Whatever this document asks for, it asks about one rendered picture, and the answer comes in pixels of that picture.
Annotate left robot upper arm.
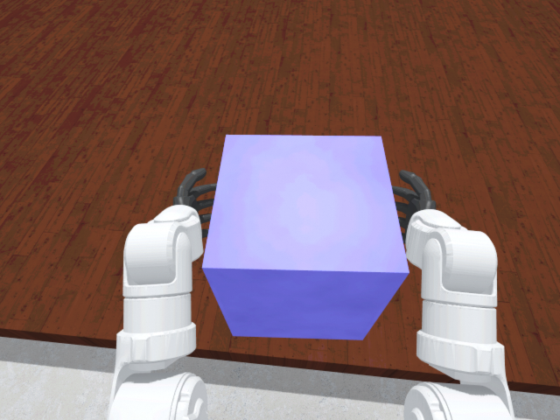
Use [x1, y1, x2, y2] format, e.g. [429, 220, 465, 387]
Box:
[108, 372, 208, 420]

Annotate carton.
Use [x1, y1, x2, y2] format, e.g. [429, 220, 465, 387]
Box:
[202, 135, 410, 340]

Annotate left robot forearm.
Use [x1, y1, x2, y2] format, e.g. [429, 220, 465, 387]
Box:
[107, 205, 204, 420]

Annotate right robot forearm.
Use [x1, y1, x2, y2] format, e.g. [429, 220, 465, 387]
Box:
[405, 209, 515, 420]

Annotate left robot hand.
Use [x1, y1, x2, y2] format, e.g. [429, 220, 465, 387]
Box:
[173, 168, 217, 238]

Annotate right robot upper arm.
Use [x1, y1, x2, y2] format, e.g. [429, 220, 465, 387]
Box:
[403, 381, 513, 420]

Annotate right robot hand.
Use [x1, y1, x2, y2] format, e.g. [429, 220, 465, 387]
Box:
[392, 170, 436, 244]

